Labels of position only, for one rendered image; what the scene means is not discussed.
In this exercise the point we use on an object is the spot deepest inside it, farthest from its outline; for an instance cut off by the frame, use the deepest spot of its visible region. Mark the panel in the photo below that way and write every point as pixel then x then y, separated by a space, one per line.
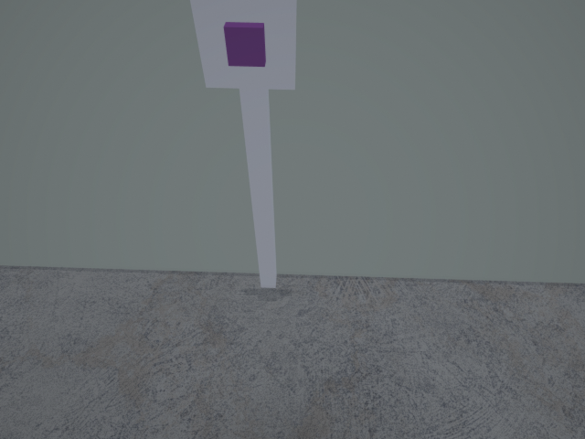
pixel 254 83

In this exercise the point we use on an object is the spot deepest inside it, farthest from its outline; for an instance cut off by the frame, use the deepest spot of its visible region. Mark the button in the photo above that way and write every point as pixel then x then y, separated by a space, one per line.
pixel 245 43

